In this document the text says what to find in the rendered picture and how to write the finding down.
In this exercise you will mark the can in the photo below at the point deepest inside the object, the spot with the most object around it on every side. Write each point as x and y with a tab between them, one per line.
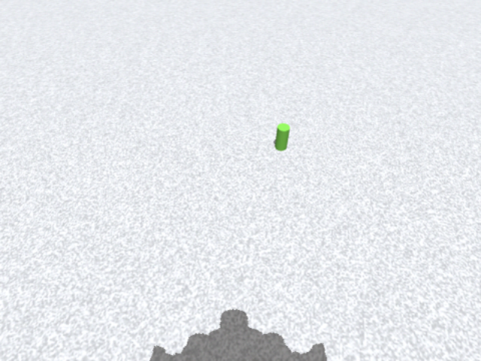
282	136

